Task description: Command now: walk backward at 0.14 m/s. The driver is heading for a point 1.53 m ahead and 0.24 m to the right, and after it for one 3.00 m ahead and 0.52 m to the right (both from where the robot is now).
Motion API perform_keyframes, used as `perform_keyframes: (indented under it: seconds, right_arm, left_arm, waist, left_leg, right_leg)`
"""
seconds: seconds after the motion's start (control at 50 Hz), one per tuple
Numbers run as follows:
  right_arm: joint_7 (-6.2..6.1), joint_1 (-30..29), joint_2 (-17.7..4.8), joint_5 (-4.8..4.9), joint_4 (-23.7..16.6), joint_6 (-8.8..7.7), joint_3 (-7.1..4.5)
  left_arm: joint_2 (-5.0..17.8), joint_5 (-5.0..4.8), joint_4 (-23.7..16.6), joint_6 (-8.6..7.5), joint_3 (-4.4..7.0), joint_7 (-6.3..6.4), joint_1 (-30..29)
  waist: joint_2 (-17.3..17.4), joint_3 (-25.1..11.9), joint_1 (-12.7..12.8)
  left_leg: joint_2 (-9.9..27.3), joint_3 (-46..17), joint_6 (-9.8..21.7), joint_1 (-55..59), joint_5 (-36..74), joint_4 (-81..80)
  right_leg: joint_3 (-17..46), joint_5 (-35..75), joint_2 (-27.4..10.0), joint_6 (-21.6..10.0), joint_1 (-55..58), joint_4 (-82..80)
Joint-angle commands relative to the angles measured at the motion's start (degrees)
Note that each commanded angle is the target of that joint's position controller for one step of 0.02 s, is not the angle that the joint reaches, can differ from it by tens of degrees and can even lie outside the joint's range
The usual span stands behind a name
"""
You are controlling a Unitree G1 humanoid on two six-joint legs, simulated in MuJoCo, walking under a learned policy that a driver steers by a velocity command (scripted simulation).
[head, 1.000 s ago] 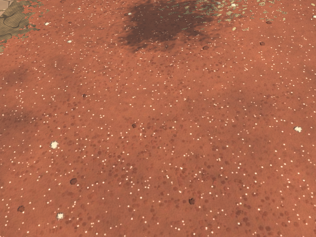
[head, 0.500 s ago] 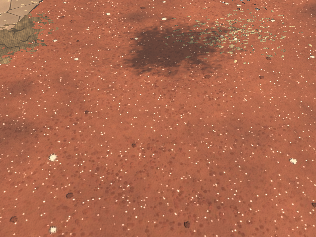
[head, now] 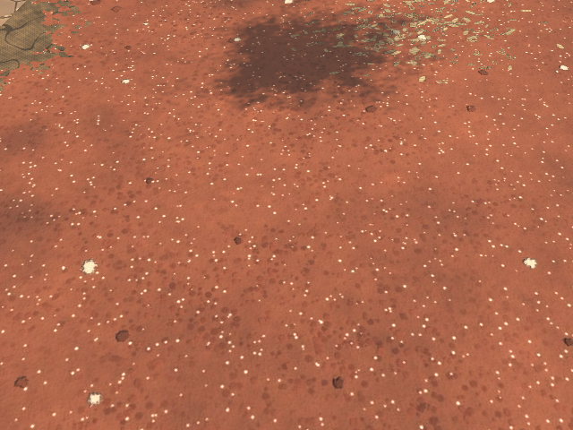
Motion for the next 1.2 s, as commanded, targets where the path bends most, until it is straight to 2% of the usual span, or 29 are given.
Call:
perform_keyframes:
  seconds: [0.02,0.08,0.14,0.18,0.22,0.24,0.26,0.28,0.3,0.34,0.38,0.48,0.56,0.62,0.64,0.66,0.68,0.7,0.74,0.78,0.9,0.94,0.98,1.0,1.02,1.04,1.06,1.1,1.2]
  right_arm:
    - [-0.65,3.9,-8.2,-0.33,-2.6,1.1,-2.31]
    - [-0.84,2.6,-9.8,-0.65,-4.8,2.23,-3.33]
    - [-0.92,-4.1,-11.2,-1.01,-8.2,2.39,-3.79]
    - [-1.09,-4.8,-12.1,-1.48,-8.1,2.32,-4.18]
    - [-1.15,-6.9,-11.8,-0.97,-7.8,2.9,-4.42]
    - [-0.85,-4.7,-10.9,-0.42,-7.1,3.33,-4.42]
    - [-0.54,0.4,-8.0,-0.23,-7.3,3.45,-3.88]
    - [-1.05,0.4,-6.8,0.22,-7.9,4.33,-4.08]
    - [-1.0,0.2,-8.2,0.16,-6.9,4.6,-4.42]
    - [-0.03,-1.5,-8.3,-0.09,-5.9,4.05,-4.72]
    - [0.73,-1.2,-8.7,-1.09,-4.9,3.57,-4.86]
    - [0.53,-2.1,-6.4,-0.25,-4.2,3.5,-3.76]
    - [0.12,0.6,-5.6,0.35,-2.3,2.91,-3.25]
    - [0.24,9.3,-3.2,-0.05,2.1,2.03,-2.37]
    - [0.27,11.1,-3.8,-0.88,2.7,1.52,-2.14]
    - [0.19,13.6,-6.0,-2.04,2.5,0.92,-2.26]
    - [0.43,12.8,-9.6,-0.82,2.1,0.56,-2.99]
    - [0.48,8.2,-11.4,-0.61,1.6,0.0,-3.76]
    - [0.27,3.1,-8.6,-0.78,0.0,-1.25,-3.47]
    - [0.42,6.1,-7.4,-0.65,0.5,-2.33,-3.41]
    - [0.79,14.2,-7.4,-1.34,1.7,-4.04,-3.64]
    - [1.09,14.1,-8.5,-1.42,1.1,-4.33,-4.01]
    - [1.48,11.5,-9.0,-0.96,0.0,-4.37,-4.29]
    - [1.64,10.9,-8.2,-0.97,-0.4,-4.52,-4.08]
    - [2.01,9.9,-6.3,-1.08,-1.2,-5.01,-3.45]
    - [2.59,8.8,-0.4,-0.22,-4.5,-5.51,-2.03]
    - [2.93,5.5,-5.6,-1.52,-5.3,-5.32,-3.47]
    - [4.37,3.1,-4.0,-1.18,-5.5,-5.57,-3.33]
    - [5.28,1.0,-3.2,-1.91,-5.8,-3.99,-3.68]
  left_arm:
    - [6.6,0.17,-2.7,0.89,1.75,0.59,2.4]
    - [6.2,0.47,-4.2,2.04,2.25,0.55,2.2]
    - [5.3,1.1,-5.0,3.17,2.86,0.27,2.5]
    - [4.9,0.61,-5.9,3.27,2.75,0.47,1.6]
    - [4.4,0.32,-5.1,2.06,2.52,0.82,5.5]
    - [5.2,0.6,-5.1,1.0,2.7,0.8,5.6]
    - [10.7,1.11,-6.5,-0.01,3.69,0.86,3.6]
    - [14.0,0.5,-7.6,-0.01,3.86,0.4,4.5]
    - [11.7,0.73,-7.4,0.03,3.19,0.15,5.4]
    - [9.2,0.97,-10.2,0.63,2.57,0.55,-4.5]
    - [7.7,0.73,-11.2,0.48,2.15,0.67,-5.7]
    - [7.3,0.46,-7.6,-0.26,1.45,0.62,0.1]
    - [9.0,1.01,-6.3,0.58,2.01,0.24,1.6]
    - [8.6,0.26,-5.3,1.26,2.28,0.0,1.7]
    - [8.4,0.09,-5.1,1.36,2.57,-0.31,2.2]
    - [7.1,-0.6,-6.0,1.23,2.48,-0.77,1.3]
    - [5.1,-1.48,-8.0,0.91,2.27,-1.07,-4.0]
    - [6.1,0.25,-9.6,0.6,2.41,-1.53,-7.4]
    - [6.9,1.63,-7.5,-0.08,2.97,-2.82,-2.8]
    - [6.6,2.63,-5.8,-0.87,3.4,-3.85,-0.5]
    - [3.7,1.46,-10.8,-2.38,2.4,-4.02,-10.7]
    - [4.3,1.16,-11.4,-2.63,2.51,-3.97,-9.7]
    - [4.0,0.69,-9.4,-3.14,2.77,-3.65,-2.4]
    - [5.0,0.64,-7.2,-3.69,3.41,-3.17,4.1]
    - [8.2,0.93,-4.9,-4.65,4.62,-2.41,12.7]
    - [16.2,1.28,-3.6,-5.0,6.25,-1.94,22.2]
    - [13.2,1.25,-2.3,-4.53,5.44,-2.23,21.4]
    - [8.0,1.24,-6.4,-5.05,3.86,-2.97,8.4]
    - [4.4,0.63,-4.2,-7.07,2.15,-2.3,11.9]
  waist:
    - [2.6,-3.9,-0.4]
    - [4.9,-3.7,-0.5]
    - [10.1,-1.2,0.6]
    - [7.8,0.7,0.8]
    - [8.0,-1.0,2.6]
    - [4.5,-2.1,1.9]
    - [-8.0,-3.4,-2.1]
    - [-15.5,-6.6,0.1]
    - [-8.2,-7.2,0.2]
    - [-3.1,-1.2,-3.1]
    - [-5.3,-2.3,-2.6]
    - [-7.3,-2.7,0.3]
    - [-7.8,-2.0,1.0]
    - [-5.2,-2.9,-1.6]
    - [-4.1,-1.7,-1.6]
    - [2.0,-2.6,-2.4]
    - [11.8,1.2,-3.9]
    - [15.5,8.0,-3.1]
    - [8.6,6.9,1.5]
    - [6.5,4.3,1.3]
    - [9.5,6.1,-3.7]
    - [9.3,6.0,-3.4]
    - [7.5,5.3,0.5]
    - [4.8,3.2,3.2]
    - [-1.9,-1.7,7.0]
    - [-18.4,-7.3,9.0]
    - [-11.7,-3.3,7.0]
    - [-2.3,3.8,1.4]
    - [-3.6,2.1,-1.0]
  left_leg:
    - [9.4,-7.1,5.7,-5.9,29.1,0.8]
    - [13.0,-10.8,9.2,-10.9,31.0,0.4]
    - [20.9,-16.4,14.7,-17.4,39.8,-4.0]
    - [20.9,-16.3,13.2,-13.3,42.6,-3.6]
    - [15.7,-12.6,7.2,-6.1,37.0,1.3]
    - [11.6,-9.7,4.2,-5.6,27.2,6.1]
    - [3.7,-3.3,1.3,-10.8,4.6,16.2]
    - [-4.3,-0.8,0.0,-14.1,-20.9,28.3]
    - [-4.2,-7.5,0.8,-11.5,-20.1,36.2]
    - [-2.6,-7.6,0.6,-13.2,-10.7,38.6]
    - [-2.6,-6.0,-0.9,-13.9,-6.3,36.8]
    - [0.2,-1.2,-3.7,-10.4,-9.1,18.7]
    - [0.6,0.9,-1.4,-4.5,-9.5,5.6]
    - [0.5,3.1,1.4,5.9,1.2,-10.6]
    - [1.9,0.9,2.6,9.1,-0.6,-13.6]
    - [9.2,-8.6,4.9,13.5,-12.9,-16.3]
    - [17.5,-21.7,9.5,5.2,-31.6,-23.1]
    - [23.4,-26.7,12.0,-4.7,-34.3,-29.1]
    - [18.2,-19.0,8.8,-2.3,-20.2,-28.8]
    - [15.3,-13.5,8.1,3.9,-13.3,-25.5]
    - [16.4,-12.5,10.2,4.4,-9.5,-22.2]
    - [17.1,-12.3,10.6,2.2,-8.4,-20.4]
    - [16.0,-10.1,9.4,-4.9,-5.6,-15.9]
    - [13.6,-7.6,8.2,-9.7,-0.3,-9.6]
    - [9.2,-2.1,6.2,-15.1,3.8,4.3]
    - [1.3,6.3,2.7,-28.6,-8.5,24.7]
    - [2.0,1.4,3.6,-32.2,-11.3,35.4]
    - [7.5,-0.5,4.4,-31.7,-0.1,38.1]
    - [8.8,3.5,1.6,-30.3,7.5,33.7]
  right_leg:
    - [2.9,17.5,-3.6,-3.9,3.3,6.0]
    - [1.2,11.4,-1.2,-4.0,2.4,12.8]
    - [-2.2,-18.5,2.8,-3.9,1.7,26.5]
    - [-0.1,-21.8,0.6,-3.7,-1.2,24.6]
    - [-0.1,-10.7,-1.4,-2.9,1.3,6.6]
    - [2.4,0.4,-1.9,-2.2,5.2,-5.5]
    - [17.5,18.6,-13.5,-3.9,9.5,-11.1]
    - [26.3,37.9,-23.5,-13.0,7.1,-10.1]
    - [25.6,31.6,-22.5,-15.0,3.6,-11.3]
    - [16.1,8.6,-14.5,-11.3,-1.0,-13.1]
    - [12.9,1.4,-10.9,-9.5,2.8,-14.4]
    - [14.4,-8.6,-11.5,-9.7,9.9,-17.0]
    - [15.7,-10.5,-12.2,-10.1,7.9,-17.6]
    - [14.1,-18.8,-10.4,-6.7,2.6,-18.4]
    - [12.7,-23.0,-8.1,-3.6,-1.8,-18.3]
    - [9.3,-24.7,-5.1,-1.4,-8.9,-11.1]
    - [-0.5,-19.0,3.3,-0.4,-13.2,1.4]
    - [-2.3,-12.5,1.4,-0.6,-13.6,13.4]
    - [-1.2,-8.4,0.1,-0.5,-14.4,22.8]
    - [-2.6,-7.7,-0.5,-0.3,-17.2,26.6]
    - [-5.0,-9.4,-2.4,0.2,-15.7,12.0]
    - [-6.0,-11.7,-2.0,-1.1,-10.5,7.3]
    - [-8.1,-6.2,-0.1,-2.2,3.0,-0.2]
    - [-8.0,-5.8,1.5,-2.5,13.4,-2.8]
    - [0.2,-10.2,-4.5,-3.4,25.1,-6.5]
    - [27.3,-29.2,-21.4,-8.7,34.1,-17.3]
    - [37.1,-34.3,-24.2,-11.1,26.3,-21.1]
    - [24.7,-25.4,-19.6,-10.0,15.4,-21.1]
    - [8.0,6.5,-13.1,-8.8,15.7,-20.9]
